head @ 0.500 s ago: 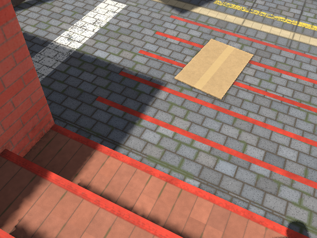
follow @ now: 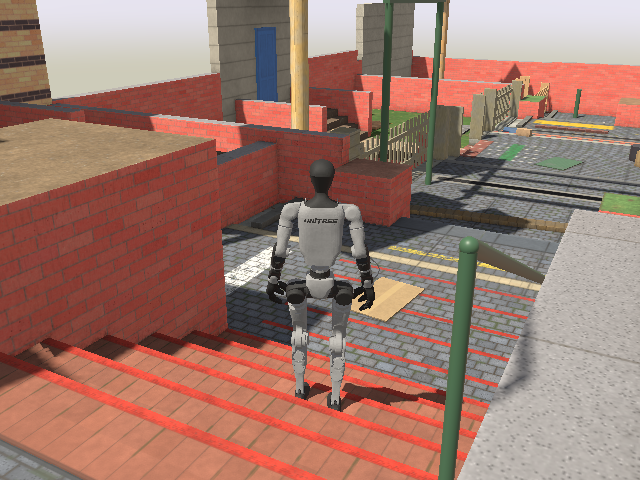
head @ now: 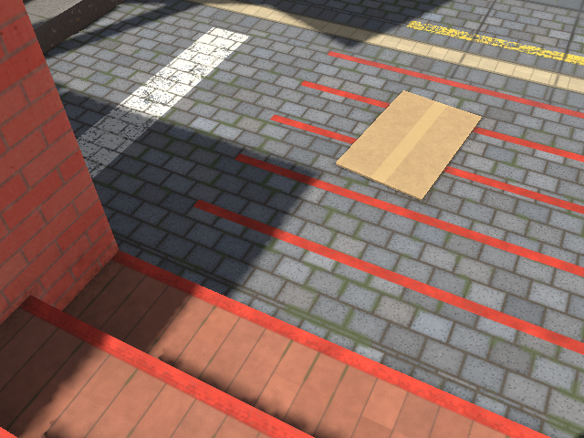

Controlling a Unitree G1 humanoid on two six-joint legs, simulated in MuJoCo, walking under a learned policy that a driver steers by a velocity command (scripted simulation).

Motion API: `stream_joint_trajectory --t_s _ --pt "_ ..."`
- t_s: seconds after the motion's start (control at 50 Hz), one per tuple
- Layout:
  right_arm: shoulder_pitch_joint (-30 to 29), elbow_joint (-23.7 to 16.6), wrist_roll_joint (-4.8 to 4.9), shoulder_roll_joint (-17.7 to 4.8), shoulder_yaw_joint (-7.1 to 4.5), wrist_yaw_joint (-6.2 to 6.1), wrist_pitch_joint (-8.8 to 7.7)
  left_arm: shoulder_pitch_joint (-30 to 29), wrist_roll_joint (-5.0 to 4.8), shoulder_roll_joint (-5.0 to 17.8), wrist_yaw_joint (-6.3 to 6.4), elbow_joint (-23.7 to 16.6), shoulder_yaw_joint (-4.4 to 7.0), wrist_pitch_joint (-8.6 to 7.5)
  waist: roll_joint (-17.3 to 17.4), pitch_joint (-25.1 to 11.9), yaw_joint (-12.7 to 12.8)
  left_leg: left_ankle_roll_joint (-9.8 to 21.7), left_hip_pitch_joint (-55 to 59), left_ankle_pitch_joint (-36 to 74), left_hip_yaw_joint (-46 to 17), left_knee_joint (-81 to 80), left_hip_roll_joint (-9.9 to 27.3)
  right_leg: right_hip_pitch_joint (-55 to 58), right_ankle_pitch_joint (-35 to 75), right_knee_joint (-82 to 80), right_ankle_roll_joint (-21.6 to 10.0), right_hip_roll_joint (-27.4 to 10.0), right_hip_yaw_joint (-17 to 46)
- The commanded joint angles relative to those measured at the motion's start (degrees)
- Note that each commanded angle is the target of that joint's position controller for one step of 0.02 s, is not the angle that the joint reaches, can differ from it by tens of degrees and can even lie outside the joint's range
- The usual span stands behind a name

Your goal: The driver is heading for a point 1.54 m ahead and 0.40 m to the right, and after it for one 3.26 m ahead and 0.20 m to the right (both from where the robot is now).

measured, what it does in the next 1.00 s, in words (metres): stands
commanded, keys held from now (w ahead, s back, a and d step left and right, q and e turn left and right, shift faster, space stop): no key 0.96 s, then w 0.04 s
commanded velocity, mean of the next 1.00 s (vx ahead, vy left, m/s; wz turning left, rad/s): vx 0.00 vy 0.00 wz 0.01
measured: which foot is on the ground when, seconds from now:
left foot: down 0.00-1.00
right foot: down 0.00-1.00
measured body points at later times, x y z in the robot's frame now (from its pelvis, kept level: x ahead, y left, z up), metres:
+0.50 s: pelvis +0.02 -0.01 +0.00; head +0.02 -0.02 +0.45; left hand +0.05 +0.23 -0.15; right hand +0.04 -0.25 -0.16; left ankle +0.05 +0.10 -0.74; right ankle -0.04 -0.08 -0.74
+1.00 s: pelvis +0.02 -0.02 +0.00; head +0.02 -0.03 +0.45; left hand +0.02 +0.21 -0.15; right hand +0.02 -0.24 -0.16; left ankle +0.05 +0.11 -0.74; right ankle -0.04 -0.08 -0.74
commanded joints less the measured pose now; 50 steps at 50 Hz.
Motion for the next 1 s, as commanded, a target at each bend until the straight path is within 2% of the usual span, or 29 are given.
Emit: stream_joint_trajectory --t_s 0.02,0.22,0.44,0.66,0.96,0.98,1.0 --pt "0.04 -0.43 0.36 -4.99 -0.78 -0.54 -0.49 0.77 -0.16 6.5 0.21 -1.01 1.7 -0.54 -0.49 0.17 0.42 0.96 2.2 3.6 -5.73 -2.34 6.92 -2.62 9.33 -5.36 0.15 -9.53 7.41" --pt "0.46 4.16 0.4 -4.78 -0.43 -1.19 -0.5 1.57 -0.2 6.03 0.6 4.72 1.52 -0.79 -1.09 0.51 0.37 1.2 3.53 4.83 -5.57 -2.62 7.6 -2.51 11.38 -6.62 0.47 -9.5 7.05" --pt "1.32 7.35 0.31 -3.81 0.16 -1.58 -0.55 3.6 -0.4 5.42 1.07 9.39 1.03 -0.99 -1.32 0.65 0.37 1.04 3.17 5.29 -4.69 -1.92 7.84 -1.81 15.51 -6.65 0.68 -9.5 6.82" --pt "2.24 9.36 0.32 -2.82 0.59 -1.91 -0.53 5.53 -0.27 4.5 1.32 12.04 0.63 -0.85 -1.1 1.04 0.59 0.84 2.3 4.91 -3.94 -1.06 7.96 -1.46 17.31 -6.5 0.75 -9.54 6.83" --pt "3.53 11.03 0.15 -1.89 0.87 -2.1 -0.76 7.09 -0.35 3.58 1.43 13.84 0.66 -0.98 -1.31 1.48 0.69 0.77 1.77 5.03 -3.23 -0.18 7.88 -1.26 18.96 -6.45 0.63 -9.37 6.62" --pt "3.89 11.25 0.15 -1.39 1.02 -2.11 -0.69 7.42 -0.23 3.11 1.34 14.03 0.49 -1.04 -1.35 0.45 0.89 0.78 2.42 2.61 -3.07 -0.59 7.55 -1.11 13.64 -7.75 0.58 -9.22 6.91" --pt "3.34 11.11 0.03 -1.39 0.98 -2.11 -0.6 7.42 -0.09 3.44 1.25 14.05 0.65 -1.03 -1.54 1.18 1.22 0.92 1.88 -0.14 -2.52 -0.14 6.81 -1.81 5.41 -9.44 0.24 -8.9 7.68"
